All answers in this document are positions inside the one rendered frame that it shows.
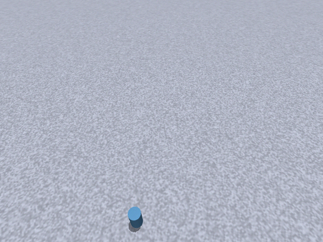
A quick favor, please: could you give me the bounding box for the can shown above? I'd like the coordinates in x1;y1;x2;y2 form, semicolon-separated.
128;207;143;228

